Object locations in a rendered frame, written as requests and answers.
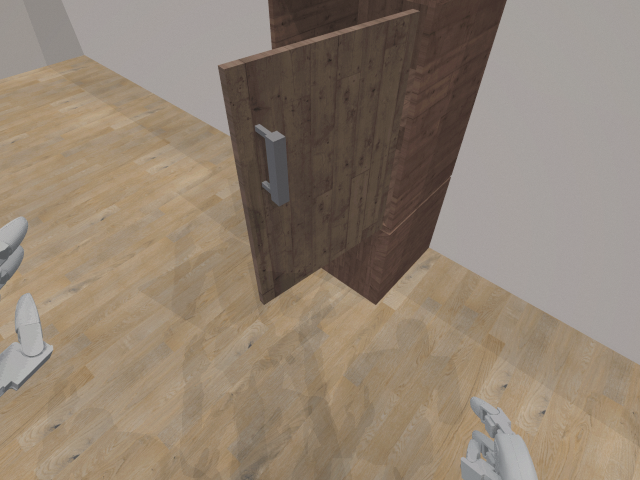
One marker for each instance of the left robot hand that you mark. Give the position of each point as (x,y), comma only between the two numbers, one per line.
(20,361)

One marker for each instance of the handle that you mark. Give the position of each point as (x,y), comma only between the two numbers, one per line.
(277,165)

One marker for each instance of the cupboard door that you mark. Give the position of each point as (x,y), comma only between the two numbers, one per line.
(338,99)

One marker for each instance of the right robot hand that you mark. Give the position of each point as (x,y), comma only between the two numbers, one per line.
(507,458)

